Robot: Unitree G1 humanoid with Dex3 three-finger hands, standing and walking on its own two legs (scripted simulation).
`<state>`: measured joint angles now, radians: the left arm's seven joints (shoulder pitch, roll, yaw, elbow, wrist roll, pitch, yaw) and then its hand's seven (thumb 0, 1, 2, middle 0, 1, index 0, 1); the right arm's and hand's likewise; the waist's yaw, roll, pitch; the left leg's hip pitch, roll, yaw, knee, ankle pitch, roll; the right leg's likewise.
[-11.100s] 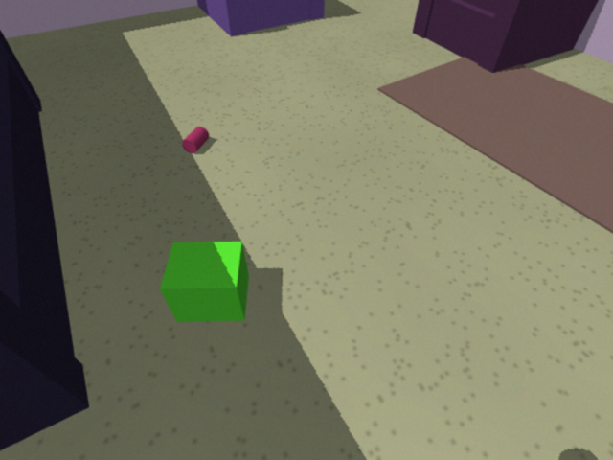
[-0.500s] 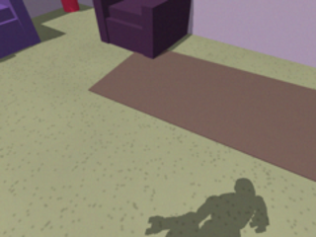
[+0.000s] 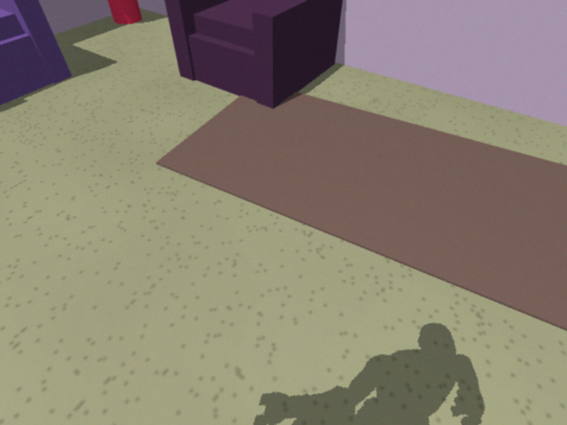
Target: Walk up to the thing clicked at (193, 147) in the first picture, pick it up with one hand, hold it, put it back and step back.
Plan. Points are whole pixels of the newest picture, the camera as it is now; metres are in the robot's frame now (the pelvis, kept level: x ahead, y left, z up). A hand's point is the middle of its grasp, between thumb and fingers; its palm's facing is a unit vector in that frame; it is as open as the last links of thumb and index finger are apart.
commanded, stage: walk up
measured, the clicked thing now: out of the picture +0.49 +1.40 -0.73
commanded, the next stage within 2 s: none
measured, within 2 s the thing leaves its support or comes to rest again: neither
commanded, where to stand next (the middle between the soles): +0.84 -0.01 m, yaw +0 degrees
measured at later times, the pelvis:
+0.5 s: pelvis +0.16 +0.01 -0.02, yaw +1 degrees
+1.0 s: pelvis +0.35 -0.04 +0.00, yaw +1 degrees
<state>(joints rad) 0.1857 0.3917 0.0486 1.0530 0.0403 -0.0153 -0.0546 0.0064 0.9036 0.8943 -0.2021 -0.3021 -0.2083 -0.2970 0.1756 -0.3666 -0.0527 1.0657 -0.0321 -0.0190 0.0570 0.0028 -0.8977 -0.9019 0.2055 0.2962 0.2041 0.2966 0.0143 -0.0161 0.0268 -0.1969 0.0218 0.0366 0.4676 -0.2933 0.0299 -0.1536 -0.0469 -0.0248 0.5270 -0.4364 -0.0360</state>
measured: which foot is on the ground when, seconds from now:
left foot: down 0.00-0.08, up 0.10-0.34, down 0.36-0.82, up 0.84-1.00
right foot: down 0.00-0.40, up 0.42-0.80, down 0.82-1.00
